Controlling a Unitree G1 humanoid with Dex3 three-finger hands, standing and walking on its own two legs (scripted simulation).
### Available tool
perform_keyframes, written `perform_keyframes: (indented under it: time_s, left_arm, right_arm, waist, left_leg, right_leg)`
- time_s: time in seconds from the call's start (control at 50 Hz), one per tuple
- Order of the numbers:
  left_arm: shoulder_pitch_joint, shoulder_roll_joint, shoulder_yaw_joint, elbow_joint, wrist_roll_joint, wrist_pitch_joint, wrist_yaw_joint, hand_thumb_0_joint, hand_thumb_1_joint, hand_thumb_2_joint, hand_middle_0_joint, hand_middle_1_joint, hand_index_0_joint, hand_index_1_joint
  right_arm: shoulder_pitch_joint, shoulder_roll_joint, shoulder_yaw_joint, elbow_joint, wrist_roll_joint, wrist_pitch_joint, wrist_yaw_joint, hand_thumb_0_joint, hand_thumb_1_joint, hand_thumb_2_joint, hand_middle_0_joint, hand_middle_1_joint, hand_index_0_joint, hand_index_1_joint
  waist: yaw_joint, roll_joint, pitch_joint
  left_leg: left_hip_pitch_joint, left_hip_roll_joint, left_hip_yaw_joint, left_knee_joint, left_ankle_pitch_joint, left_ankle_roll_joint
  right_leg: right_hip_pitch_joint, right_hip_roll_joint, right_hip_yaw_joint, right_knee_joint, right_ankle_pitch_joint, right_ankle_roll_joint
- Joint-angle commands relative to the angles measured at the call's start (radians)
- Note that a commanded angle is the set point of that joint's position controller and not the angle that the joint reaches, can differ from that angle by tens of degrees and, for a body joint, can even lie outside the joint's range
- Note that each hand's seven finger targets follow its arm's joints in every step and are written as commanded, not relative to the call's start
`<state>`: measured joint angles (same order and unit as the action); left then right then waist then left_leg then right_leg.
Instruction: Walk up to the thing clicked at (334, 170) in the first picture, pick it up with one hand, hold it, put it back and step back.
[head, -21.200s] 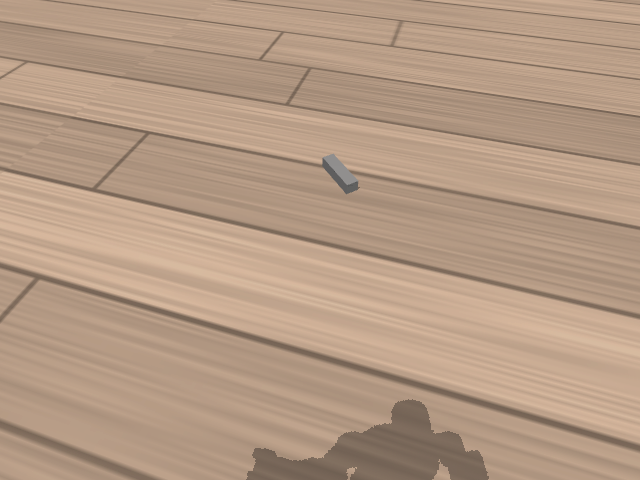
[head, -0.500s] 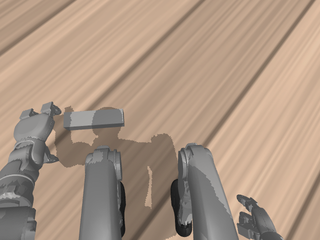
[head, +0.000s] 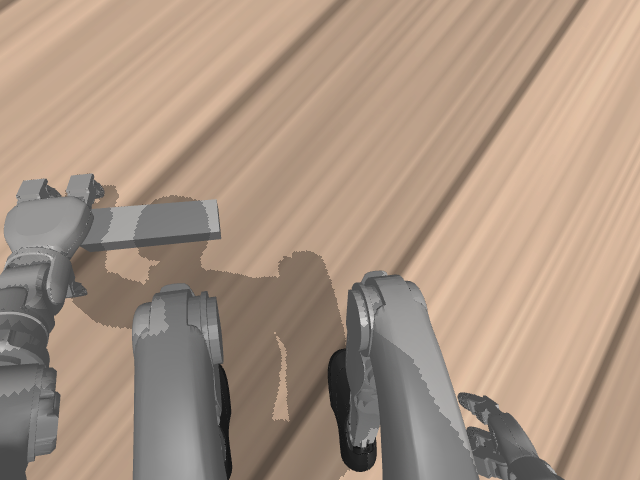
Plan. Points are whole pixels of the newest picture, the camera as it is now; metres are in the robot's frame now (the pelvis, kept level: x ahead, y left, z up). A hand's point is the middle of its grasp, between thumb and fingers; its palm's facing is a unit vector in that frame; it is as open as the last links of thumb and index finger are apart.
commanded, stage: rise first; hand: left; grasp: from above
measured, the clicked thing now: (153, 225) +0.47 +0.24 -0.33
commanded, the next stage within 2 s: none
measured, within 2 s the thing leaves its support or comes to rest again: neither
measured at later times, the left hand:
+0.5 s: hand (86, 241) +0.40 +0.30 -0.20, palm faces -0.43 -0.08 -0.90, open 14.1 cm
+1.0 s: hand (93, 236) +0.42 +0.30 -0.21, palm faces -0.44 -0.08 -0.90, open 14.1 cm
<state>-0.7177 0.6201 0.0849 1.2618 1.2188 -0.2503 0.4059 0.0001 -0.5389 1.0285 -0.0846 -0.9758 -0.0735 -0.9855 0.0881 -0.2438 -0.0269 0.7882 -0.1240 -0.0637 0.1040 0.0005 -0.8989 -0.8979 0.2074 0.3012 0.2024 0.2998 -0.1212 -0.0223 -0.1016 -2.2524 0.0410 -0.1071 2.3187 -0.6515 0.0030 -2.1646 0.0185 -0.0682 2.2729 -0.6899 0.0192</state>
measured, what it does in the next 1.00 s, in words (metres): stands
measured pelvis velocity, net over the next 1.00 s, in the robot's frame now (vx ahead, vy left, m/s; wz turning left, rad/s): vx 0.01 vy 0.00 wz -0.03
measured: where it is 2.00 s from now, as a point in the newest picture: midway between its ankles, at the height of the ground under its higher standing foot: (285, 437)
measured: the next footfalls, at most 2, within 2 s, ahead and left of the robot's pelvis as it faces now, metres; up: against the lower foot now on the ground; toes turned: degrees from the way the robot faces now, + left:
none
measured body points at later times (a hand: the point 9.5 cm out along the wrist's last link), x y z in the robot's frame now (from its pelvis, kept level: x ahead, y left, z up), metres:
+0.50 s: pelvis +0.01 +0.00 -0.02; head +0.23 +0.06 +0.36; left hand +0.42 +0.30 -0.15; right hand +0.09 -0.28 -0.14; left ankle +0.09 +0.13 -0.32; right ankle +0.10 -0.12 -0.32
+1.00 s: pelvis +0.01 +0.00 -0.03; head +0.23 +0.06 +0.35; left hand +0.43 +0.30 -0.16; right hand +0.08 -0.28 -0.14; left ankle +0.09 +0.13 -0.32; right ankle +0.10 -0.12 -0.32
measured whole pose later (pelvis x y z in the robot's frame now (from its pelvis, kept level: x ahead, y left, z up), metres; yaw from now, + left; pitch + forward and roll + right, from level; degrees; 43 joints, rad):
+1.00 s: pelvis +0.01 +0.00 -0.03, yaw -2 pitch +32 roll -7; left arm -0.79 0.69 0.12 1.40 1.26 -0.26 0.49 0.00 -0.52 1.01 -0.09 -1.01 -0.08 -1.01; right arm 0.10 -0.26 0.02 0.79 -0.17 -0.08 0.13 0.00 -0.90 -0.89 0.21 0.30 0.20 0.30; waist -0.18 -0.04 -0.05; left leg -2.33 0.04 -0.14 2.43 -0.68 -0.01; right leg -2.24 0.03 -0.09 2.37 -0.70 0.01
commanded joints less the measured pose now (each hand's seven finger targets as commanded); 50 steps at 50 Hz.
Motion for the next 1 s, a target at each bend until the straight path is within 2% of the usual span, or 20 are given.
perform_keyframes:
  time_s: [0.0, 0.02, 0.04, 0.08, 0.2, 0.28, 0.32, 0.34, 0.38, 0.44, 0.5, 0.58, 0.66, 0.68, 0.74, 0.8, 0.82, 0.86, 0.92, 0.98]
  left_arm:
    - [-0.262, 0.244, 0.042, -0.113, 0.011, -0.005, 0.056, 0.000, -0.551, 1.019, -0.068, -0.980, -0.065, -0.983]
    - [-0.253, 0.259, 0.056, -0.099, 0.011, -0.004, 0.061, 0.000, -0.548, 1.014, -0.068, -0.987, -0.067, -0.988]
    - [-0.272, 0.250, 0.040, -0.106, 0.022, -0.007, 0.063, 0.000, -0.553, 1.020, -0.068, -0.989, -0.065, -0.992]
    - [-0.256, 0.263, 0.054, -0.080, 0.025, -0.010, 0.066, 0.000, -0.550, 1.015, -0.067, -0.999, -0.067, -0.999]
    - [-0.282, 0.263, 0.053, -0.058, 0.025, -0.014, 0.083, 0.000, -0.545, 1.006, -0.063, -1.004, -0.068, -0.998]
    - [-0.303, 0.288, 0.069, -0.063, 0.023, -0.017, 0.094, 0.000, -0.529, 0.992, -0.062, -1.012, -0.075, -0.999]
    - [-0.282, 0.267, 0.057, -0.039, 0.023, -0.011, 0.096, 0.000, -0.529, 0.990, -0.062, -1.016, -0.075, -1.003]
    - [-0.297, 0.272, 0.059, -0.052, 0.022, -0.012, 0.096, 0.000, -0.525, 0.988, -0.063, -1.014, -0.076, -1.001]
    - [-0.298, 0.295, 0.072, -0.043, 0.024, -0.008, 0.098, 0.000, -0.532, 0.994, -0.060, -1.014, -0.072, -1.002]
    - [-0.296, 0.286, 0.067, -0.048, 0.016, -0.003, 0.099, 0.000, -0.530, 0.994, -0.058, -1.013, -0.069, -1.001]
    - [-0.297, 0.298, 0.068, -0.016, 0.020, -0.001, 0.096, 0.000, -0.542, 1.003, -0.063, -1.007, -0.069, -1.001]
    - [-0.310, 0.305, 0.073, -0.027, 0.020, -0.007, 0.102, 0.000, -0.532, 0.993, -0.058, -1.014, -0.070, -1.001]
    - [-0.317, 0.302, 0.068, -0.012, 0.022, -0.007, 0.102, 0.000, -0.534, 0.995, -0.057, -1.018, -0.068, -1.006]
    - [-0.307, 0.301, 0.068, -0.015, 0.022, -0.009, 0.103, 0.000, -0.527, 0.989, -0.060, -1.025, -0.074, -1.010]
    - [-0.293, 0.308, 0.084, -0.013, 0.023, -0.004, 0.110, 0.000, -0.521, 0.982, -0.054, -1.021, -0.073, -1.001]
    - [-0.332, 0.301, 0.067, -0.002, 0.025, -0.006, 0.109, 0.000, -0.527, 0.987, -0.056, -1.016, -0.070, -1.001]
    - [-0.334, 0.310, 0.068, 0.008, 0.025, -0.008, 0.109, 0.000, -0.591, 1.067, -0.087, -0.989, -0.053, -1.024]
    - [-0.335, 0.314, 0.073, 0.006, 0.028, -0.009, 0.113, 0.000, -0.536, 1.007, -0.067, -1.018, -0.069, -1.016]
    - [-0.346, 0.318, 0.066, 0.002, 0.034, -0.009, 0.116, 0.000, -0.542, 1.016, -0.068, -1.018, -0.067, -1.019]
    - [-0.350, 0.313, 0.065, 0.019, 0.026, -0.009, 0.119, 0.000, -0.544, 1.015, -0.071, -1.015, -0.068, -1.018]
  right_arm:
    - [0.167, -0.227, -0.067, -0.024, -0.003, -0.005, -0.006, 0.000, -0.897, -0.902, 0.200, 0.300, 0.200, 0.300]
    - [0.164, -0.231, -0.070, -0.022, -0.002, -0.006, -0.006, 0.000, -0.898, -0.902, 0.200, 0.300, 0.200, 0.300]
    - [0.165, -0.224, -0.066, -0.021, -0.007, -0.004, -0.003, 0.000, -0.899, -0.902, 0.200, 0.300, 0.200, 0.300]
    - [0.168, -0.220, -0.064, -0.020, -0.008, -0.002, -0.003, 0.000, -0.900, -0.903, 0.200, 0.300, 0.200, 0.300]
    - [0.163, -0.223, -0.061, -0.016, -0.018, -0.005, 0.001, 0.000, -0.900, -0.902, 0.200, 0.300, 0.200, 0.300]
    - [0.166, -0.225, -0.055, -0.016, -0.022, -0.005, 0.001, 0.000, -0.898, -0.901, 0.200, 0.300, 0.200, 0.300]
    - [0.166, -0.227, -0.053, -0.014, -0.023, -0.008, 0.001, 0.000, -0.899, -0.901, 0.200, 0.300, 0.200, 0.300]
    - [0.168, -0.232, -0.051, -0.018, -0.025, -0.008, 0.002, 0.000, -0.897, -0.900, 0.200, 0.300, 0.200, 0.300]
    - [0.175, -0.235, -0.051, -0.016, -0.024, -0.008, 0.002, 0.000, -0.898, -0.900, 0.200, 0.300, 0.200, 0.300]
    - [0.177, -0.235, -0.049, -0.014, -0.026, -0.008, 0.003, 0.000, -0.896, -0.900, 0.200, 0.300, 0.200, 0.300]
    - [0.183, -0.237, -0.042, -0.016, -0.025, -0.009, 0.005, 0.000, -0.899, -0.901, 0.200, 0.300, 0.200, 0.300]
    - [0.179, -0.241, -0.039, -0.019, -0.028, -0.010, 0.005, 0.000, -0.896, -0.899, 0.200, 0.300, 0.200, 0.300]
    - [0.184, -0.246, -0.035, -0.015, -0.029, -0.011, 0.008, 0.000, -0.897, -0.900, 0.200, 0.300, 0.200, 0.300]
    - [0.185, -0.240, -0.030, -0.017, -0.030, -0.009, 0.008, 0.000, -0.897, -0.900, 0.200, 0.300, 0.200, 0.300]
    - [0.196, -0.249, -0.031, -0.013, -0.031, -0.009, 0.010, 0.000, -0.896, -0.898, 0.200, 0.300, 0.200, 0.300]
    - [0.190, -0.252, -0.033, -0.011, -0.031, -0.012, 0.014, 0.000, -0.896, -0.899, 0.200, 0.300, 0.200, 0.300]
    - [0.190, -0.254, -0.029, -0.014, -0.031, -0.014, 0.014, 0.000, -0.901, -0.899, 0.200, 0.300, 0.200, 0.300]
    - [0.188, -0.258, -0.027, -0.015, -0.033, -0.015, 0.014, 0.000, -0.897, -0.899, 0.200, 0.300, 0.200, 0.300]
    - [0.198, -0.258, -0.024, -0.012, -0.037, -0.018, 0.016, 0.000, -0.897, -0.899, 0.200, 0.300, 0.200, 0.300]
    - [0.190, -0.258, -0.021, -0.013, -0.036, -0.023, 0.019, 0.000, -0.898, -0.899, 0.200, 0.300, 0.200, 0.300]
  waist:
    - [0.002, 0.227, -0.634]
    - [0.009, 0.203, -0.625]
    - [0.000, 0.225, -0.626]
    - [0.004, 0.179, -0.629]
    - [-0.004, 0.204, -0.611]
    - [-0.007, 0.207, -0.626]
    - [-0.007, 0.205, -0.602]
    - [-0.016, 0.222, -0.608]
    - [-0.013, 0.210, -0.614]
    - [-0.019, 0.211, -0.623]
    - [-0.022, 0.196, -0.590]
    - [-0.021, 0.231, -0.600]
    - [-0.035, 0.229, -0.583]
    - [-0.029, 0.230, -0.594]
    - [-0.032, 0.234, -0.610]
    - [-0.046, 0.247, -0.588]
    - [-0.048, 0.248, -0.568]
    - [-0.047, 0.250, -0.572]
    - [-0.057, 0.241, -0.581]
    - [-0.057, 0.245, -0.572]
  left_leg:
    - [0.547, -0.027, 0.064, -0.230, 0.127, 0.022]
    - [0.546, -0.024, 0.059, -0.229, 0.123, 0.022]
    - [0.526, -0.028, 0.070, -0.217, 0.127, 0.024]
    - [0.507, -0.030, 0.078, -0.198, 0.137, 0.030]
    - [0.487, -0.027, 0.074, -0.183, 0.099, 0.027]
    - [0.468, -0.027, 0.076, -0.165, 0.109, 0.029]
    - [0.458, -0.029, 0.078, -0.166, 0.101, 0.029]
    - [0.460, -0.028, 0.076, -0.168, 0.101, 0.029]
    - [0.461, -0.028, 0.074, -0.161, 0.109, 0.028]
    - [0.457, -0.027, 0.078, -0.144, 0.127, 0.030]
    - [0.420, -0.028, 0.080, -0.136, 0.107, 0.034]
    - [0.431, -0.027, 0.074, -0.146, 0.090, 0.028]
    - [0.431, -0.028, 0.070, -0.139, 0.101, 0.029]
    - [0.428, -0.028, 0.072, -0.136, 0.115, 0.028]
    - [0.462, -0.026, 0.069, -0.125, 0.158, 0.026]
    - [0.452, -0.024, 0.060, -0.135, 0.118, 0.023]
    - [0.433, -0.024, 0.061, -0.136, 0.099, 0.024]
    - [0.442, -0.023, 0.055, -0.141, 0.085, 0.023]
    - [0.435, -0.025, 0.061, -0.125, 0.109, 0.025]
    - [0.432, -0.022, 0.055, -0.130, 0.093, 0.024]
  right_leg:
    - [0.223, 0.029, -0.068, -0.225, 0.167, -0.053]
    - [0.207, 0.029, -0.070, -0.220, 0.162, -0.055]
    - [0.221, 0.030, -0.066, -0.219, 0.167, -0.055]
    - [0.245, 0.033, -0.060, -0.232, 0.180, -0.053]
    - [0.202, 0.034, -0.067, -0.205, 0.143, -0.056]
    - [0.214, 0.035, -0.065, -0.198, 0.158, -0.052]
    - [0.202, 0.035, -0.064, -0.193, 0.151, -0.054]
    - [0.203, 0.035, -0.069, -0.188, 0.150, -0.052]
    - [0.209, 0.037, -0.070, -0.188, 0.160, -0.054]
    - [0.227, 0.037, -0.066, -0.186, 0.187, -0.051]
    - [0.227, 0.038, -0.063, -0.191, 0.173, -0.051]
    - [0.212, 0.042, -0.073, -0.180, 0.152, -0.056]
    - [0.204, 0.042, -0.078, -0.171, 0.166, -0.055]
    - [0.225, 0.045, -0.075, -0.175, 0.182, -0.053]
    - [0.229, 0.042, -0.081, -0.156, 0.222, -0.050]
    - [0.188, 0.045, -0.088, -0.156, 0.183, -0.057]
    - [0.185, 0.045, -0.088, -0.161, 0.166, -0.057]
    - [0.176, 0.044, -0.094, -0.157, 0.149, -0.056]
    - [0.198, 0.046, -0.088, -0.161, 0.180, -0.054]
    - [0.182, 0.047, -0.094, -0.157, 0.161, -0.054]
